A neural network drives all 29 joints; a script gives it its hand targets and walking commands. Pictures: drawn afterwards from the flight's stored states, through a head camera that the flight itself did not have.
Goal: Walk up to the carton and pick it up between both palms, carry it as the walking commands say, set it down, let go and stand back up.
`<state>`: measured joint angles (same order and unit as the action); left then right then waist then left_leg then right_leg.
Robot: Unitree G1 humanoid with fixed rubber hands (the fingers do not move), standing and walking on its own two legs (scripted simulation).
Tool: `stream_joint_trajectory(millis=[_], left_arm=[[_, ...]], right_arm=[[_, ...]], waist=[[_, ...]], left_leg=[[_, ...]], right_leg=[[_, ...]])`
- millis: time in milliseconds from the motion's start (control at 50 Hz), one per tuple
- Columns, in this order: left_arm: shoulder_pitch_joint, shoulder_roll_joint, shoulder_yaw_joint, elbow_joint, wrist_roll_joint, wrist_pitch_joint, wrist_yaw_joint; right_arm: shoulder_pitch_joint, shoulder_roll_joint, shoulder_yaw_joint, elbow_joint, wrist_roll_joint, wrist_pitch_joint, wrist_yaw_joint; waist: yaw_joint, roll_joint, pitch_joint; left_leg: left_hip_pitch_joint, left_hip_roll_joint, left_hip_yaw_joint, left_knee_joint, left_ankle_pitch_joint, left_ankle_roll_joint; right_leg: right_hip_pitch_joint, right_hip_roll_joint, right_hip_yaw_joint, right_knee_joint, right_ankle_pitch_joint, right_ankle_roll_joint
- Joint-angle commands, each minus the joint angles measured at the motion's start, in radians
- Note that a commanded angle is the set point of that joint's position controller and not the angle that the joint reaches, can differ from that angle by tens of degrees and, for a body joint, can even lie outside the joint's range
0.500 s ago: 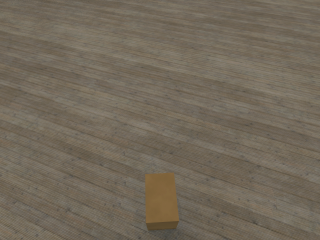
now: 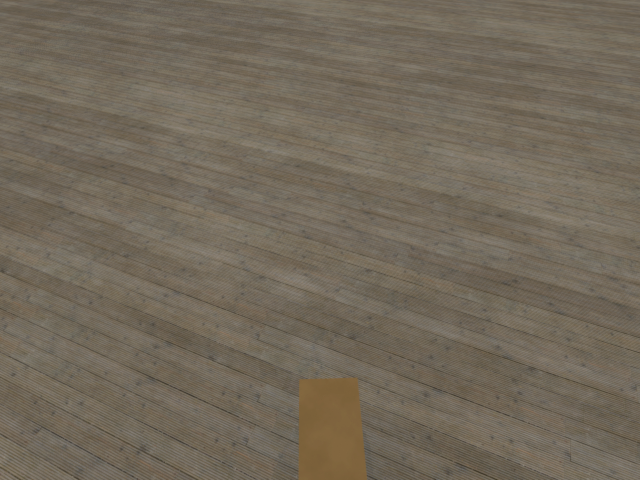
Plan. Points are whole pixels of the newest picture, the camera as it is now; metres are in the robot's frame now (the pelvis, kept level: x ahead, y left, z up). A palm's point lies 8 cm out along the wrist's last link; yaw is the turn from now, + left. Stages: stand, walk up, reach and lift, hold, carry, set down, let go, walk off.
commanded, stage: stand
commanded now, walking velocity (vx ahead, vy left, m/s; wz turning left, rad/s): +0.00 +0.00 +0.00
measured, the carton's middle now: (330, 438) +0.37 +0.00 -0.67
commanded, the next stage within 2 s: reach and lift in 1.24 s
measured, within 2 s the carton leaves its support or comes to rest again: neither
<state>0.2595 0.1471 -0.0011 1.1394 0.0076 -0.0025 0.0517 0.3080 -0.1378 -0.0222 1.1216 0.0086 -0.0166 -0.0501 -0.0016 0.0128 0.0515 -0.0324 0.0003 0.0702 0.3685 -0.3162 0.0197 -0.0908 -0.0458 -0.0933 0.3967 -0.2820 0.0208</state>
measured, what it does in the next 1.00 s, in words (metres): shifts its weight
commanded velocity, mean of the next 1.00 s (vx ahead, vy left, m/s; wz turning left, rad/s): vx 0.00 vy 0.00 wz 0.00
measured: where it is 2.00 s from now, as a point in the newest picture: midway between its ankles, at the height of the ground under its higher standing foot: outside the picture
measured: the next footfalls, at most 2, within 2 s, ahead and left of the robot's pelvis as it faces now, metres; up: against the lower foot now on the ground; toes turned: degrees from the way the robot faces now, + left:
none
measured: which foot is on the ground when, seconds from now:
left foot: down 0.00-1.00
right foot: down 0.00-1.00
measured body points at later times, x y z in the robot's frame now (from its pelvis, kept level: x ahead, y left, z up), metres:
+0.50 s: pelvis -0.03 +0.02 +0.00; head -0.02 +0.02 +0.45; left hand -0.03 +0.24 -0.16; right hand -0.05 -0.21 -0.16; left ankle -0.07 +0.10 -0.74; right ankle -0.04 -0.13 -0.74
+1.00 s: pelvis -0.05 +0.03 +0.00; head -0.03 +0.03 +0.45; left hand -0.07 +0.25 -0.16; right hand -0.06 -0.20 -0.15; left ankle -0.07 +0.10 -0.74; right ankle -0.04 -0.13 -0.74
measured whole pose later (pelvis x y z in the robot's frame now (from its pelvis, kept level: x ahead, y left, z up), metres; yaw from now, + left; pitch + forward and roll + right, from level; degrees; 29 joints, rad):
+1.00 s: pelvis -0.05 +0.03 +0.00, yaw +0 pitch -3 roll +0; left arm 0.30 0.16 0.00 1.13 0.01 0.01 0.04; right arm 0.29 -0.15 0.00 1.09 0.01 -0.03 -0.04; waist 0.00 -0.01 0.08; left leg -0.08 -0.05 0.09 0.35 -0.23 0.07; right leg -0.14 -0.09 -0.07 0.37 -0.19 0.06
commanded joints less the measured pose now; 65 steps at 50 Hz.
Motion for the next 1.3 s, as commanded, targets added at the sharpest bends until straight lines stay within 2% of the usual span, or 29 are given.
stream_joint_trajectory(millis=[0, 40, 100, 120, 160, 200, 220, 280, 380, 460, 500, 540, 660, 700, 720, 740, 760, 820, 840, 880, 900, 980, 1020, 1140, 1160, 1220, 1240, 1260, 1280], left_arm=[[0.078, 0.091, 0.014, -0.007, 0.001, -0.003, 0.005], [0.086, 0.09, 0.019, -0.011, 0.004, -0.005, 0.005], [0.077, 0.099, 0.022, -0.011, 0.009, -0.007, 0.005], [0.079, 0.11, 0.029, -0.006, 0.005, -0.009, 0.008], [0.083, 0.092, 0.02, -0.007, -0.001, -0.008, 0.007], [0.09, 0.089, 0.021, -0.017, 0.0, -0.004, 0.006], [0.082, 0.104, 0.024, -0.016, 0.003, -0.004, 0.008], [0.079, 0.105, 0.022, -0.014, 0.003, 0.001, 0.006], [0.08, 0.101, 0.019, -0.024, 0.001, 0.005, -0.001], [0.07, 0.111, 0.025, -0.026, 0.003, 0.004, -0.005], [0.083, 0.122, 0.027, -0.028, 0.005, 0.007, -0.006], [0.081, 0.1, 0.019, -0.025, 0.0, 0.005, -0.007], [0.078, 0.111, 0.024, -0.034, 0.003, 0.006, -0.007], [0.113, 0.119, 0.021, -0.03, 0.0, 0.006, -0.006], [0.087, 0.106, 0.017, -0.033, 0.005, 0.009, -0.008], [0.106, 0.107, 0.016, -0.036, -0.001, 0.006, -0.011], [0.104, 0.105, 0.013, -0.038, 0.004, 0.005, -0.013], [0.108, 0.108, 0.018, -0.03, 0.004, 0.01, -0.012], [0.103, 0.105, 0.014, -0.029, 0.008, 0.01, -0.012], [0.118, 0.123, 0.021, -0.026, 0.006, 0.008, -0.01], [0.138, 0.114, 0.014, -0.017, 0.004, 0.006, -0.012], [0.138, 0.116, 0.011, -0.022, 0.003, 0.0, -0.012], [0.131, 0.107, 0.01, -0.011, 0.011, -0.001, -0.008], [0.137, 0.114, 0.017, -0.012, 0.004, 0.0, -0.004], [0.125, 0.091, 0.007, -0.015, 0.005, 0.001, -0.004], [0.124, 0.115, 0.019, -0.012, 0.011, 0.001, 0.0], [-0.757, 0.136, -0.069, -0.719, -0.063, 0.024, 0.005], [-0.517, 0.161, 0.001, -0.571, -0.06, 0.114, 0.023], [-0.534, 0.174, -0.035, -0.615, -0.066, 0.196, 0.012]], right_arm=[[0.116, -0.084, -0.012, -0.012, 0.004, -0.01, -0.001], [0.095, -0.089, -0.013, -0.018, -0.002, -0.008, 0.001], [0.104, -0.107, -0.022, -0.022, 0.0, -0.011, 0.001], [0.099, -0.09, -0.018, -0.01, -0.002, -0.014, 0.0], [0.113, -0.079, -0.013, -0.016, 0.0, -0.01, 0.002], [0.116, -0.065, -0.006, -0.013, 0.003, -0.009, 0.003], [0.103, -0.065, -0.011, -0.007, -0.003, -0.007, 0.0], [0.097, -0.097, -0.016, -0.021, 0.004, -0.009, -0.001], [0.112, -0.089, -0.005, -0.023, 0.002, -0.01, 0.0], [0.078, -0.077, -0.002, -0.036, 0.0, -0.011, 0.002], [0.073, -0.094, -0.007, -0.044, 0.003, -0.014, 0.0], [0.075, -0.109, -0.009, -0.051, 0.007, -0.015, -0.003], [0.051, -0.094, 0.0, -0.049, 0.007, -0.015, 0.004], [0.044, -0.103, -0.003, -0.049, 0.006, -0.014, 0.006], [0.068, -0.109, -0.005, -0.046, 0.004, -0.015, -0.001], [0.075, -0.098, 0.001, -0.043, 0.003, -0.02, 0.004], [0.064, -0.102, -0.001, -0.053, 0.006, -0.018, 0.003], [0.052, -0.106, -0.003, -0.052, 0.007, -0.015, 0.001], [0.06, -0.112, -0.004, -0.045, 0.007, -0.014, 0.003], [0.056, -0.113, 0.002, -0.045, 0.009, -0.015, 0.001], [0.052, -0.119, 0.0, -0.048, 0.007, -0.017, 0.003], [0.055, -0.11, 0.006, -0.042, 0.006, -0.022, 0.008], [0.05, -0.104, 0.005, -0.036, 0.007, -0.018, 0.007], [0.043, -0.105, 0.007, -0.04, 0.004, -0.018, 0.013], [0.043, -0.095, 0.004, -0.038, 0.006, -0.019, 0.01], [0.028, -0.1, 0.006, -0.033, 0.007, -0.017, 0.009], [-0.737, -0.264, -0.088, -0.717, 0.062, 0.048, 0.026], [-0.521, -0.232, -0.011, -0.655, 0.066, 0.138, -0.005], [-0.463, -0.263, -0.018, -0.646, 0.064, 0.223, -0.004]], waist=[[-0.008, 0.005, 0.02], [0.006, -0.034, 0.009], [-0.004, -0.041, 0.017], [0.009, -0.034, 0.008], [-0.006, -0.004, 0.023], [-0.002, -0.009, 0.018], [0.004, -0.023, 0.016], [0.004, 0.003, 0.012], [0.001, 0.018, 0.087], [-0.008, 0.002, 0.058], [0.004, -0.012, 0.084], [-0.001, 0.019, 0.077], [0.0, -0.025, 0.084], [0.011, -0.015, 0.076], [-0.005, -0.011, 0.058], [0.002, -0.022, 0.057], [-0.006, 0.019, 0.082], [-0.002, 0.015, 0.077], [-0.009, -0.007, 0.09], [-0.004, -0.014, 0.06], [0.008, 0.01, 0.065], [-0.002, 0.01, 0.03], [-0.001, -0.019, 0.063], [-0.004, -0.001, 0.061], [-0.006, 0.029, 0.081], [0.002, -0.019, 0.056], [-0.054, 0.17, -0.228], [-0.057, 0.022, -0.179], [-0.068, 0.024, -0.194]], left_leg=[[-0.046, 0.126, -0.045, -0.025, 0.447, 0.005], [-0.063, 0.119, -0.055, -0.023, 0.431, 0.011], [-0.056, 0.12, -0.057, -0.019, 0.476, 0.013], [-0.071, 0.124, -0.061, -0.014, 0.472, 0.009], [-0.06, 0.124, -0.058, -0.018, 0.484, 0.009], [-0.061, 0.123, -0.055, -0.029, 0.419, 0.009], [-0.081, 0.131, -0.06, -0.03, 0.419, 0.01], [-0.076, 0.125, -0.064, -0.03, 0.448, 0.011], [-0.121, 0.119, -0.068, -0.064, 0.326, 0.012], [-0.125, 0.125, -0.09, -0.091, 0.271, 0.022], [-0.149, 0.123, -0.107, -0.111, 0.212, 0.022], [-0.138, 0.123, -0.089, -0.105, 0.277, 0.017], [-0.165, 0.123, -0.114, -0.13, 0.163, 0.023], [-0.162, 0.118, -0.109, -0.121, 0.178, 0.027], [-0.153, 0.112, -0.1, -0.131, 0.142, 0.024], [-0.162, 0.11, -0.107, -0.131, 0.123, 0.025], [-0.148, 0.117, -0.112, -0.143, 0.141, 0.028], [-0.159, 0.125, -0.117, -0.157, 0.112, 0.023], [-0.168, 0.121, -0.121, -0.159, 0.09, 0.025], [-0.14, 0.125, -0.116, -0.166, 0.087, 0.019], [-0.146, 0.124, -0.116, -0.151, 0.113, 0.018], [-0.132, 0.114, -0.106, -0.124, 0.196, 0.03], [-0.126, 0.122, -0.093, -0.11, 0.233, 0.032], [-0.135, 0.116, -0.092, -0.098, 0.258, 0.016], [-0.135, 0.122, -0.099, -0.094, 0.286, 0.021], [-0.142, 0.114, -0.099, -0.083, 0.263, 0.024], [-0.57, 0.074, -0.173, 0.057, -0.112, 0.027], [-0.619, 0.121, -0.183, 0.097, -0.202, 0.049], [-0.565, 0.111, -0.162, 0.12, -0.182, 0.03]], right_leg=[[-0.011, -0.113, 0.063, -0.042, 0.39, -0.041], [0.003, -0.108, 0.048, -0.031, 0.366, -0.036], [-0.015, -0.106, 0.038, -0.029, 0.376, -0.035], [0.011, -0.103, 0.043, -0.032, 0.364, -0.04], [-0.019, -0.109, 0.048, -0.015, 0.384, -0.034], [-0.019, -0.101, 0.044, -0.028, 0.32, -0.031], [-0.011, -0.108, 0.045, -0.036, 0.299, -0.032], [-0.003, -0.108, 0.046, -0.027, 0.315, -0.036], [-0.03, -0.106, 0.056, -0.052, 0.231, -0.025], [-0.023, -0.101, 0.053, -0.055, 0.21, -0.027], [-0.017, -0.097, 0.05, -0.05, 0.192, -0.026], [-0.024, -0.106, 0.053, -0.051, 0.204, -0.025], [-0.027, -0.097, 0.055, -0.052, 0.199, -0.024], [-0.007, -0.108, 0.063, -0.062, 0.207, -0.023], [-0.013, -0.105, 0.058, -0.069, 0.196, -0.026], [-0.016, -0.099, 0.059, -0.058, 0.187, -0.02], [-0.042, -0.106, 0.062, -0.062, 0.194, -0.019], [-0.029, -0.093, 0.044, -0.061, 0.185, -0.013], [-0.033, -0.093, 0.045, -0.059, 0.181, -0.015], [-0.034, -0.084, 0.04, -0.055, 0.179, -0.014], [-0.031, -0.087, 0.046, -0.053, 0.187, -0.007], [-0.031, -0.095, 0.05, -0.036, 0.189, -0.011], [-0.056, -0.1, 0.049, -0.051, 0.182, -0.011], [-0.073, -0.1, 0.041, -0.025, 0.176, 0.003], [-0.079, -0.103, 0.059, -0.034, 0.177, 0.0], [-0.058, -0.097, 0.04, -0.03, 0.189, 0.002], [-0.278, 0.053, 0.039, 0.283, -0.035, -0.082], [-0.207, 0.049, 0.027, 0.345, -0.049, -0.064], [-0.212, 0.032, 0.039, 0.335, -0.047, -0.079]])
